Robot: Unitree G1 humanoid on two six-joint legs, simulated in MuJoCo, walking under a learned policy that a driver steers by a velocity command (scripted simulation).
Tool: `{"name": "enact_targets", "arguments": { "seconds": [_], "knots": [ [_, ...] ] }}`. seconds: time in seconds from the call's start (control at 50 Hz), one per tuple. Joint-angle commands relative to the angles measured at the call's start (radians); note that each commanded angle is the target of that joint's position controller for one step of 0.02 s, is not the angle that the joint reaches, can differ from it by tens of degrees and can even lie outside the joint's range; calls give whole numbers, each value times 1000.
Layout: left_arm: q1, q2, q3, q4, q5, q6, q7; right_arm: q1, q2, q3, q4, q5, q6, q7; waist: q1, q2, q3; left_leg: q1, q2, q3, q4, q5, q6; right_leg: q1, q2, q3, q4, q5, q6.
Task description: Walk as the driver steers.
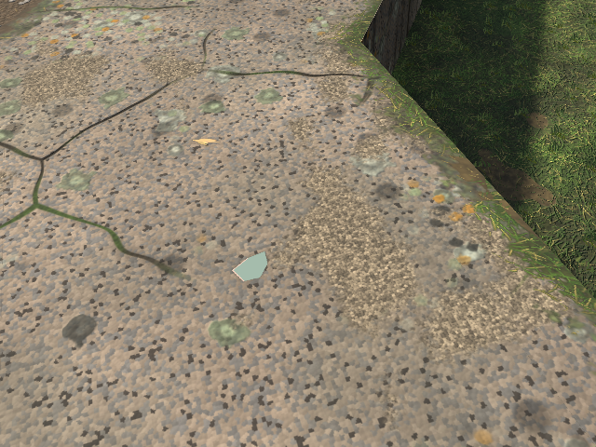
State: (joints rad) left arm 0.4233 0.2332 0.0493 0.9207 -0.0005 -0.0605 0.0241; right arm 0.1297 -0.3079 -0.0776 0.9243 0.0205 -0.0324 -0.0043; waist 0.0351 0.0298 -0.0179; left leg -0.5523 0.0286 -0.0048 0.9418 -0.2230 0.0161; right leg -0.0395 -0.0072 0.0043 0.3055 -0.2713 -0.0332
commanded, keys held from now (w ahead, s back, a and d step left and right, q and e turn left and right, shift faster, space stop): w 0.76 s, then w+q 0.24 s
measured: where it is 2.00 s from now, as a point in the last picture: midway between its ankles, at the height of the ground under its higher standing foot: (265, 275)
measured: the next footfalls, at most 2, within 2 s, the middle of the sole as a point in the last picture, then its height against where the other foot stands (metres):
left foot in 0.30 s outside the picture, level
right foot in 0.82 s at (367, 419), level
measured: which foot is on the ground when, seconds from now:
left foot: up 0.00-0.28, down 0.30-0.84, up 0.86-1.00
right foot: down 0.00-0.32, up 0.34-0.80, down 0.82-1.00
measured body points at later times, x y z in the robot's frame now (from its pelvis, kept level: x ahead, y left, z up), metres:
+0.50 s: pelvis +0.22 +0.08 +0.00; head +0.24 +0.09 +0.45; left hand +0.30 +0.36 -0.13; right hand +0.29 -0.19 -0.13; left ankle +0.23 +0.17 -0.75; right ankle +0.23 -0.08 -0.66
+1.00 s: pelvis +0.52 +0.03 -0.01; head +0.55 +0.03 +0.44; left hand +0.61 +0.31 -0.12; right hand +0.59 -0.24 -0.15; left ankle +0.45 +0.18 -0.66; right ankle +0.57 -0.05 -0.75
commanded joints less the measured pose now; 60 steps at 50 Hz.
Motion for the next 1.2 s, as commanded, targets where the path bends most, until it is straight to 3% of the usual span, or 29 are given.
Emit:
{"name": "enact_targets", "arguments": {
  "seconds": [0.02,0.1,0.2,0.24,0.28,0.3,0.32,0.34,0.36,0.38,0.4,0.42,0.46,0.52,0.62,0.72,0.78,0.8,0.82,0.84,0.86,0.88,0.9,0.92,0.94,0.98,1.02,1.08,1.2],
  "knots": [
    [10,130,25,-34,-3,-32,4,-125,-42,-14,-71,-4,-33,14,7,-141,116,-257,49,-9,-35,128,-20,90,-222,211,-231,-54,-125],
    [44,162,33,-21,-1,-24,6,-224,-12,5,-112,1,-44,28,47,-153,143,-167,34,30,-241,204,-44,36,-214,133,-241,35,-136],
    [70,183,45,5,-19,-15,0,-267,-29,17,-153,11,-56,50,51,-163,180,-84,25,43,-380,148,-3,57,-262,110,-210,121,-143],
    [50,196,52,6,-24,-8,-2,-220,-60,9,-154,12,-61,55,11,-179,156,0,10,51,-413,99,30,83,-283,108,-159,242,-130],
    [8,196,51,-3,-20,1,-2,-2,-118,-25,-96,14,-61,47,-110,-172,19,308,-49,91,-443,104,78,41,-229,34,99,631,-90],
    [9,175,41,-16,-9,2,0,186,-172,-50,-45,15,-59,36,-185,-129,-121,603,8,22,-415,90,116,-109,-178,-5,346,599,-54],
    [85,62,9,-51,2,-13,-6,330,-275,-73,-17,-11,-51,27,-171,147,-286,968,287,-433,-486,-135,257,-488,-27,-46,760,179,25],
    [62,62,5,-45,-21,-43,-5,324,-215,-49,-11,-10,-56,33,-168,234,-347,954,372,-769,-694,-286,310,-610,49,111,956,-286,24],
    [-12,146,30,-67,-53,-60,-11,223,-153,-27,-24,-9,-62,35,-148,180,-180,827,346,-638,-713,-318,264,-711,-20,132,1038,-239,1],
    [-75,162,31,-81,-56,-68,-13,146,-108,-14,-43,-8,-64,34,-119,112,-83,690,307,-495,-719,-256,229,-713,-79,96,1019,-151,-23],
    [-104,155,35,-83,-42,-68,-7,82,-80,-6,-54,-14,-66,36,-86,44,-18,554,265,-387,-746,-157,208,-673,-120,76,956,-67,-25],
    [-98,145,41,-78,-28,-57,-3,47,-56,2,-59,-25,-71,37,-53,55,10,463,222,-303,-772,-75,190,-612,-152,79,899,-10,-26],
    [-69,99,36,-69,-21,-33,-6,43,-52,3,-51,-27,-77,38,-21,64,26,380,193,-222,-819,15,201,-552,-166,70,858,37,-14],
    [-146,102,38,-102,-9,-17,-3,87,-80,0,-28,-23,-84,26,-19,24,76,364,185,-148,-856,142,221,-633,-172,55,738,136,23],
    [-351,69,16,-162,-9,-36,-24,170,-106,0,-12,-12,-72,4,-80,13,107,390,139,-40,-868,228,185,-605,-119,-7,373,393,38],
    [-487,77,6,-218,-19,-47,-59,275,-119,-5,25,0,-46,-3,-114,8,126,586,208,-47,-800,272,178,-638,-83,-1,218,365,8],
    [-447,124,21,-223,-18,-50,-70,267,-140,-15,23,1,-29,-6,-62,40,76,670,237,-61,-683,516,152,-534,-42,-13,189,236,-32],
    [-360,155,37,-205,-18,-50,-66,252,-147,-16,18,-2,-23,-6,-7,57,16,668,219,-56,-568,685,140,-405,-9,-36,180,203,-53],
    [-190,202,61,-158,-17,-51,-57,238,-130,-7,10,-7,-17,-6,79,48,-92,591,165,-26,-369,722,111,-160,-2,-43,172,229,-85],
    [-7,280,81,-126,1,-48,-43,255,-80,15,-20,-27,-20,-5,127,-62,-261,355,96,7,-48,416,79,182,-201,169,226,242,-147],
    [21,318,86,-102,5,-45,-51,406,64,52,-17,-10,-39,5,38,-331,-407,-23,-85,-32,275,-326,27,489,-424,650,99,2,-292],
    [6,204,57,-117,1,-47,-49,316,-75,21,-8,20,-55,6,90,-206,-345,-113,-43,-154,370,-355,38,427,-398,666,20,-83,-243],
    [-76,170,44,-124,0,-50,-44,219,-121,4,-44,41,-64,4,77,-174,-185,-167,3,-130,377,-266,47,292,-369,494,-3,-26,-194],
    [-150,151,37,-131,3,-53,-42,177,-109,4,-51,35,-65,-4,44,-97,-106,-134,54,-108,338,-175,41,147,-336,378,-35,78,-174],
    [-197,125,32,-129,6,-57,-44,165,-95,-2,-49,20,-58,-8,16,-86,-45,-99,83,-108,284,-118,35,38,-301,282,-72,140,-161],
    [-236,100,29,-119,17,-68,-45,213,-50,-5,-37,21,-29,-5,-31,-118,-17,-4,116,-113,241,-61,27,-72,-261,164,-135,182,-149],
    [-245,114,35,-103,14,-77,-43,200,-22,-4,-53,19,-5,-5,-49,-106,25,-27,126,-106,207,-30,16,-119,-258,78,-175,237,-157],
    [-232,140,45,-85,19,-75,-27,132,-21,-7,-92,8,5,-3,-45,-87,65,-113,129,-113,86,100,-2,-106,-249,-21,-201,282,-158],
    [-172,189,59,-63,5,-49,-5,-60,6,11,-170,-1,-12,37,23,-52,112,-116,102,-1,-220,278,6,-11,-248,-170,-196,332,-134]
  ]
}}
Keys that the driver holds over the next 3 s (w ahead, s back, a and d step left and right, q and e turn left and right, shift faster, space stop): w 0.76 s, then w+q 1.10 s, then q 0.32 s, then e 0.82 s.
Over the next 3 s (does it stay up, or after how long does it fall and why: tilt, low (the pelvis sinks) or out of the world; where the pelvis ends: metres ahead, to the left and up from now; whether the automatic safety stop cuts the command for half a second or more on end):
stays up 1.15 0.28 0.00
